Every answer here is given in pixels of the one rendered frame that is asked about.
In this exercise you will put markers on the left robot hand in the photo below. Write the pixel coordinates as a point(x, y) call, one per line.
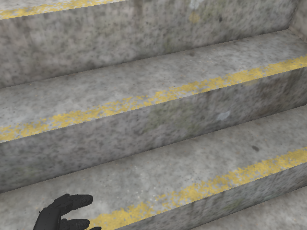
point(50, 217)

